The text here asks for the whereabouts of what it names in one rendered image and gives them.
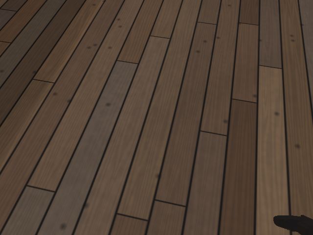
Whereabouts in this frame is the robot right hand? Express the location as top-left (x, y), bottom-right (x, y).
top-left (273, 214), bottom-right (313, 235)

